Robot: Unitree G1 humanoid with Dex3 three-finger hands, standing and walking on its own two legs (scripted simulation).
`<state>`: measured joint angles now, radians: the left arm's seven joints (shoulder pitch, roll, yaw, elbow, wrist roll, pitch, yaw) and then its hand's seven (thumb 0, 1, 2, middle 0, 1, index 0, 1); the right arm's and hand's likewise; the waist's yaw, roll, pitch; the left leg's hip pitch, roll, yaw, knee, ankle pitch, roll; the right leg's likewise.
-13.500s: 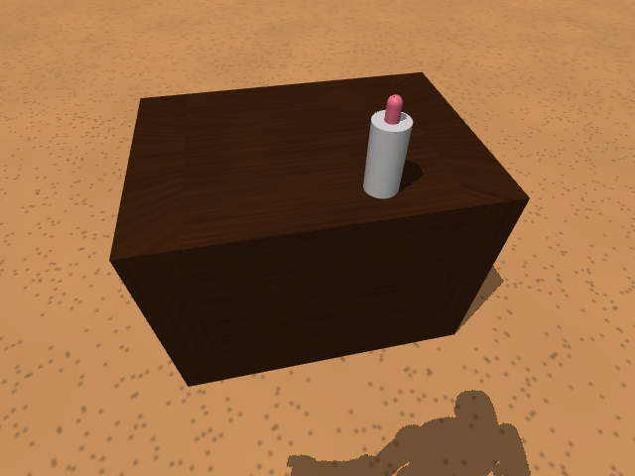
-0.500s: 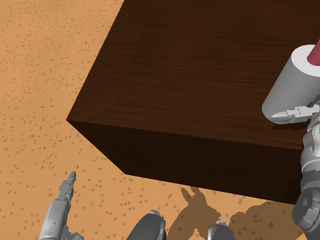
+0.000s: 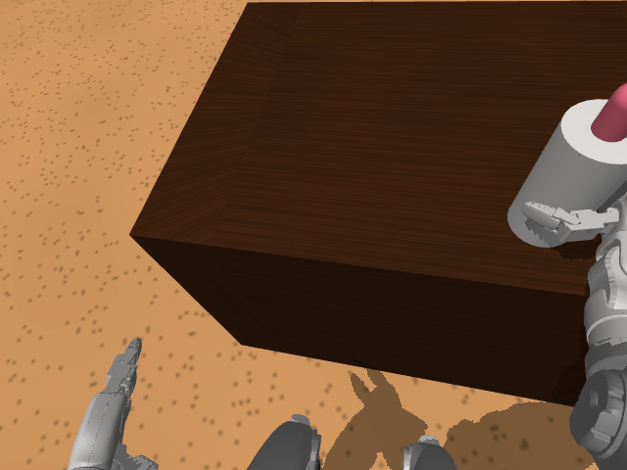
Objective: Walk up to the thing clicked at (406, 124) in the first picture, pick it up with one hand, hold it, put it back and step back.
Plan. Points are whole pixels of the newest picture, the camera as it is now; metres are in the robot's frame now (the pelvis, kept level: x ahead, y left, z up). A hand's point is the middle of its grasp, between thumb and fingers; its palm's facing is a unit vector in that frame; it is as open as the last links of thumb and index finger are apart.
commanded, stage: settle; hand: right
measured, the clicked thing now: (579, 168) +0.48 -0.22 +0.09
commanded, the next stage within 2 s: lift in 0.92 s
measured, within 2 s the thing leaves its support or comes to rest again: leaves its support in 0.56 s
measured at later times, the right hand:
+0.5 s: hand (573, 190) +0.48 -0.23 +0.05, palm faces +0.25 +0.97 -0.04, open 11.4 cm
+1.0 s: hand (591, 178) +0.47 -0.23 +0.09, palm faces +0.24 +0.97 -0.02, open 11.5 cm
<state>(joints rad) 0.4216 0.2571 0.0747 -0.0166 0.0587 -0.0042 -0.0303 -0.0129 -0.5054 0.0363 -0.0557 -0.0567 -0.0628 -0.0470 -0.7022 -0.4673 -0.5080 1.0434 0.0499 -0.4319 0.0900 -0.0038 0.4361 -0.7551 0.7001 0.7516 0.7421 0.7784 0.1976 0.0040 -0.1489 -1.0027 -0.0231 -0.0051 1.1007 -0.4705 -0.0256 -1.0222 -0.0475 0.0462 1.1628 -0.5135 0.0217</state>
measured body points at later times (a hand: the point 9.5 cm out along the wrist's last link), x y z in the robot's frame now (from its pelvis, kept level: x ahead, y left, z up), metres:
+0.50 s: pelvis +0.01 +0.00 +0.02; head +0.11 -0.03 +0.46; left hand +0.16 +0.27 +0.01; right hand +0.46 -0.28 +0.06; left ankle +0.03 +0.14 -0.65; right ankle +0.02 -0.13 -0.65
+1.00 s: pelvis +0.01 +0.00 +0.04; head +0.09 -0.03 +0.48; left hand +0.17 +0.26 +0.01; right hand +0.45 -0.28 +0.09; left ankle +0.03 +0.14 -0.65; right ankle +0.02 -0.13 -0.65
